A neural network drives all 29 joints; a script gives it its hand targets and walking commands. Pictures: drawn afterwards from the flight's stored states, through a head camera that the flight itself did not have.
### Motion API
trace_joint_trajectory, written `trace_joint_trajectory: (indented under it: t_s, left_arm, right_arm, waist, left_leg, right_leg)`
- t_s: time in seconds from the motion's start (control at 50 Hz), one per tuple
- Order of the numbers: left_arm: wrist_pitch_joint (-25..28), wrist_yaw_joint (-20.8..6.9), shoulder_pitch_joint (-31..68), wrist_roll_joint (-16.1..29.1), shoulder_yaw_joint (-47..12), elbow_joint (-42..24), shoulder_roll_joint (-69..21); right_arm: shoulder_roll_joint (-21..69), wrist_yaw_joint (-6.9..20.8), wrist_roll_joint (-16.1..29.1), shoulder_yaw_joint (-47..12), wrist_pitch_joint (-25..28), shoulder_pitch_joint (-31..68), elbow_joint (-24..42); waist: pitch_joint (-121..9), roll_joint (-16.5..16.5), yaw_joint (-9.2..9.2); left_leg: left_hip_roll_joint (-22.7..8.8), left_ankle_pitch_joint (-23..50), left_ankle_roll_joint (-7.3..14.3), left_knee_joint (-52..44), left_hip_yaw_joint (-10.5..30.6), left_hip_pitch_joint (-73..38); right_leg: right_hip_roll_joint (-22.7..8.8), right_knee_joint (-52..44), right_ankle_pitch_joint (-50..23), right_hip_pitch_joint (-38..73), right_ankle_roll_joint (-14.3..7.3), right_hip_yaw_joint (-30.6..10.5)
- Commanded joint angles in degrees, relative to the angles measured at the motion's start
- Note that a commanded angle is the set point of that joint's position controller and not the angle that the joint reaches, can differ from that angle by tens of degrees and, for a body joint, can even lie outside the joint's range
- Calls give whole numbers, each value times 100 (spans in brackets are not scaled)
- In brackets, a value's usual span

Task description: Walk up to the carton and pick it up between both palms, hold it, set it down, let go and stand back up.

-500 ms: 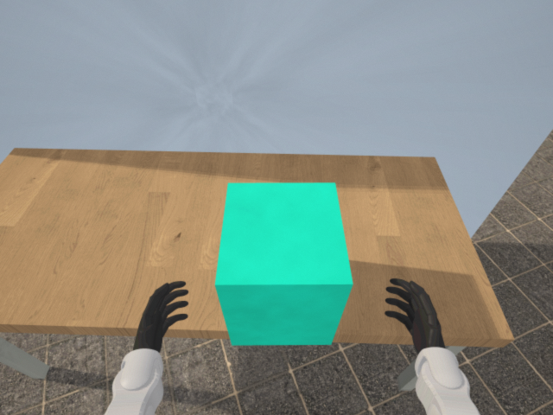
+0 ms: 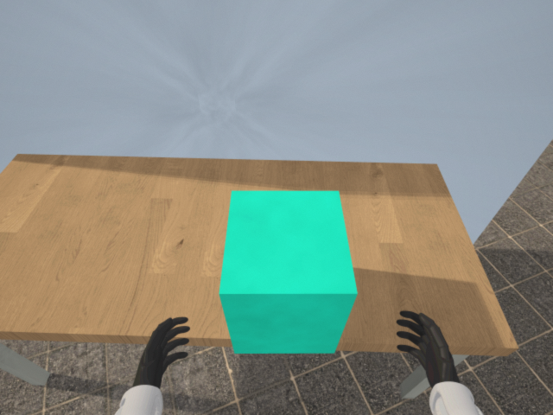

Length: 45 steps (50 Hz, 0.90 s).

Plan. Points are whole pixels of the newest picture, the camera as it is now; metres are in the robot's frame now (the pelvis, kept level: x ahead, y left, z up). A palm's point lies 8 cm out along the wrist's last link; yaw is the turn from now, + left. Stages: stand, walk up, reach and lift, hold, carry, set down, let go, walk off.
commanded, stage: set down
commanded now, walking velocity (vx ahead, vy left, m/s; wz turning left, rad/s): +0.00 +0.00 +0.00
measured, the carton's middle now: (284, 275) +0.38 +0.01 -0.09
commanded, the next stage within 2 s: let go in 0.68 s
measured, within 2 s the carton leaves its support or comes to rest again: neither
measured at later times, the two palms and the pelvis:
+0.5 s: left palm (145, 399) +0.17 +0.22 -0.08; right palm (437, 396) +0.16 -0.21 -0.07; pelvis +0.00 +0.01 +0.00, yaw -1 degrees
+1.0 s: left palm (149, 396) +0.17 +0.21 -0.07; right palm (455, 410) +0.15 -0.24 -0.08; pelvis +0.00 -0.01 +0.00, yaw -1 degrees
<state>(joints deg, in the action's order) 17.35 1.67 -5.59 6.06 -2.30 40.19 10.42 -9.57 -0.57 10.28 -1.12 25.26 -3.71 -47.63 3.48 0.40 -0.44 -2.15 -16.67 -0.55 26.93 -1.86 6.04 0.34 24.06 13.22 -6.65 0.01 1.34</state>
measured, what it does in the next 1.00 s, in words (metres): stands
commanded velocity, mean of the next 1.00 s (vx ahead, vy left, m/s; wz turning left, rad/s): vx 0.00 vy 0.00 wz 0.00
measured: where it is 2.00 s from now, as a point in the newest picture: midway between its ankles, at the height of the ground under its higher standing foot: outside the picture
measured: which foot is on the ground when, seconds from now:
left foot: down 0.00-1.00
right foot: down 0.00-1.00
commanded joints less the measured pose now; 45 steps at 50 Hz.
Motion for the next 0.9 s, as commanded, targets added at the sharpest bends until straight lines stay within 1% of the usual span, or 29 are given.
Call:
trace_joint_trajectory:
  t_s: [0.0,0.02,0.04,0.06,0.08,0.1,0.12,0.14,0.16,0.18,0.2,0.24,0.26,0.28,0.3,0.32,0.34,0.36,0.38,0.4,0.42,0.44,0.46,0.48,0.52,0.58,0.66,0.74,0.88]
  left_arm:
    - [269,89,413,-12,140,-1416,478]
    - [385,160,428,5,84,-1568,458]
    - [317,175,396,-37,29,-1279,459]
    - [320,198,433,5,13,-1448,496]
    - [223,171,431,-1,-4,-1160,525]
    - [133,142,440,46,21,-1083,616]
    - [253,178,607,177,64,-1463,727]
    - [212,186,475,165,-61,-1228,612]
    - [92,139,262,96,58,-1003,685]
    - [50,125,335,85,138,-1212,744]
    - [3,121,210,77,106,-1259,687]
    - [-182,132,278,-42,93,-1199,615]
    - [-432,100,239,-147,31,-825,549]
    - [-389,140,367,-63,105,-1373,645]
    - [-303,224,345,0,75,-1622,629]
    - [-486,237,307,-140,39,-1242,535]
    - [-390,307,362,-70,128,-1789,621]
    - [-432,313,176,-86,56,-1593,533]
    - [-720,200,132,-193,61,-961,492]
    - [-879,138,189,-204,164,-1057,543]
    - [-1551,18,-474,-764,61,-319,57]
    - [-1766,-84,-267,-751,288,-1040,301]
    - [-1919,-77,-265,-708,192,-1256,251]
    - [-1983,-23,-139,-620,243,-1523,303]
    - [-2009,111,-103,-563,293,-1805,388]
    - [-2019,186,-100,-558,328,-1894,483]
    - [-2188,129,-58,-518,375,-1912,650]
    - [-2338,91,112,-470,329,-2039,743]
    - [-2287,-44,-286,-588,422,-1833,715]
  right_arm:
    - [-684,76,-11,276,381,450,951]
    - [-682,126,-10,354,428,463,1163]
    - [-682,137,-122,411,341,433,971]
    - [-632,143,-150,397,305,433,1135]
    - [-591,141,-247,370,222,431,958]
    - [-533,112,-321,355,161,428,1012]
    - [-490,115,-293,382,239,477,1386]
    - [-498,123,-368,405,204,444,1155]
    - [-414,83,-412,336,99,242,929]
    - [-430,66,-361,329,64,277,1022]
    - [-436,66,-340,342,47,172,997]
    - [-505,98,-446,442,-27,237,775]
    - [-552,108,-554,440,-177,291,472]
    - [-517,108,-476,476,-139,292,977]
    - [-561,129,-448,548,-82,267,1153]
    - [-652,157,-535,564,-231,315,711]
    - [-666,192,-404,638,-146,275,1211]
    - [-646,197,-402,587,-183,166,1063]
    - [-650,161,-567,538,-358,194,588]
    - [-677,144,-570,511,-430,207,702]
    - [-709,145,-772,233,-836,-183,-375]
    - [-731,132,-798,343,-973,-80,296]
    - [-802,125,-820,416,-1014,-175,457]
    - [-817,136,-874,471,-996,-75,693]
    - [-795,220,-963,545,-1001,-1,980]
    - [-740,289,-1057,577,-1077,-26,1193]
    - [-642,239,-1175,583,-1171,-127,1284]
    - [-616,178,-1272,670,-1163,-148,1211]
    - [-692,159,-1107,511,-1001,-372,990]
  waist:
    - [-845,-211,-107]
    - [-883,-169,-87]
    - [-726,-237,42]
    - [-750,-163,14]
    - [-614,-100,56]
    - [-593,21,26]
    - [-815,73,-90]
    - [-695,33,3]
    - [-480,46,-31]
    - [-578,17,-114]
    - [-551,-87,-97]
    - [-465,-288,-114]
    - [-219,-286,-24]
    - [-467,-228,-132]
    - [-550,-234,-126]
    - [-315,-301,-45]
    - [-687,-237,-175]
    - [-568,-245,-78]
    - [-340,-212,44]
    - [-385,-145,-49]
    - [271,-725,121]
    - [-55,-610,-140]
    - [57,-448,-45]
    - [-95,-242,-130]
    - [-274,-146,-145]
    - [-348,-113,-130]
    - [-341,-34,-106]
    - [-491,-53,11]
    - [-700,-63,14]
  left_leg:
    - [232,2107,-260,-356,100,-171]
    - [222,2061,-264,-302,117,-143]
    - [225,1793,-270,-332,120,-149]
    - [220,1656,-238,-366,95,-113]
    - [229,1317,-189,-424,51,-41]
    - [248,1093,-120,-465,20,42]
    - [243,1088,-97,-473,-17,176]
    - [231,1064,-137,-452,8,253]
    - [256,1065,-113,-472,-36,211]
    - [263,1194,-121,-497,-28,175]
    - [244,1309,-169,-489,-23,131]
    - [200,1393,-220,-510,-23,23]
    - [174,1225,-230,-559,-24,-102]
    - [193,1311,-214,-558,-52,-45]
    - [174,1403,-234,-520,-25,52]
    - [145,1351,-274,-526,-2,38]
    - [138,1595,-269,-496,-8,11]
    - [145,1763,-292,-443,8,-37]
    - [157,1542,-273,-487,-15,-121]
    - [166,1538,-239,-559,-52,-161]
    - [120,1683,-420,-754,14,-337]
    - [159,1816,-385,-788,-74,-347]
    - [153,1747,-357,-821,-79,-268]
    - [142,1732,-298,-866,-117,-188]
    - [86,1935,-264,-874,-174,-138]
    - [93,1922,-243,-839,-243,-96]
    - [161,1508,-166,-786,-331,15]
    - [143,1200,-121,-693,-342,-66]
    - [250,1976,-191,-577,-274,-421]
  right_leg:
    - [196,-320,-1433,319,-226,-136]
    - [200,-349,-1282,249,-234,-151]
    - [171,-411,-1041,111,-252,-175]
    - [142,-417,-985,130,-242,-193]
    - [101,-441,-772,53,-226,-226]
    - [56,-442,-682,70,-200,-270]
    - [34,-352,-730,151,-170,-279]
    - [47,-321,-740,185,-189,-272]
    - [11,-354,-811,279,-178,-328]
    - [22,-353,-912,344,-164,-314]
    - [43,-359,-911,361,-200,-294]
    - [96,-445,-625,229,-277,-238]
    - [110,-537,-411,78,-298,-201]
    - [91,-514,-514,180,-278,-200]
    - [92,-460,-616,203,-266,-224]
    - [120,-487,-496,107,-306,-205]
    - [136,-424,-653,237,-278,-181]
    - [139,-433,-835,265,-291,-213]
    - [115,-539,-728,153,-290,-224]
    - [119,-564,-757,206,-281,-189]
    - [216,-695,-493,70,-474,-47]
    - [253,-731,-451,268,-393,47]
    - [243,-704,-468,241,-329,51]
    - [237,-663,-504,341,-251,73]
    - [255,-624,-734,395,-222,82]
    - [214,-642,-882,390,-225,27]
    - [103,-614,-905,367,-156,-71]
    - [50,-508,-956,210,-105,-81]
    - [82,-499,-1825,422,-59,-56]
